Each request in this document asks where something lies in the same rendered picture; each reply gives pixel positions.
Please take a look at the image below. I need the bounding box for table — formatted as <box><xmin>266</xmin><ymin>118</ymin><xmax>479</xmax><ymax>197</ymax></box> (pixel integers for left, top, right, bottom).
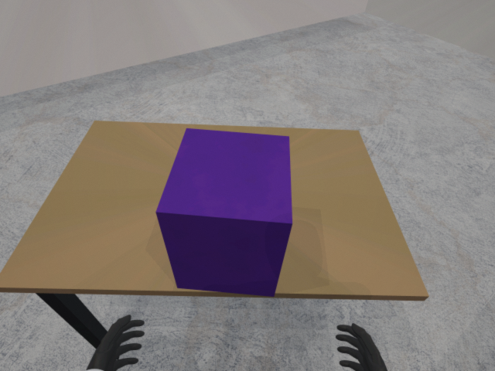
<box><xmin>0</xmin><ymin>121</ymin><xmax>429</xmax><ymax>359</ymax></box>

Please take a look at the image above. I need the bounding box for left robot hand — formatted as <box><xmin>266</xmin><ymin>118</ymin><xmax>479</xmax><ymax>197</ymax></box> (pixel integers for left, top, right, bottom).
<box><xmin>86</xmin><ymin>315</ymin><xmax>145</xmax><ymax>371</ymax></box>

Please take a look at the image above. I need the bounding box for right robot hand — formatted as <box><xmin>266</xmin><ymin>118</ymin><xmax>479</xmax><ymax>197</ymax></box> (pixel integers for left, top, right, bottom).
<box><xmin>336</xmin><ymin>323</ymin><xmax>387</xmax><ymax>371</ymax></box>

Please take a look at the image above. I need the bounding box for carton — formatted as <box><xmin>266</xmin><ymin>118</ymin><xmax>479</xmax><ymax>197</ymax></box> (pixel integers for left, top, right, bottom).
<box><xmin>156</xmin><ymin>128</ymin><xmax>292</xmax><ymax>297</ymax></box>

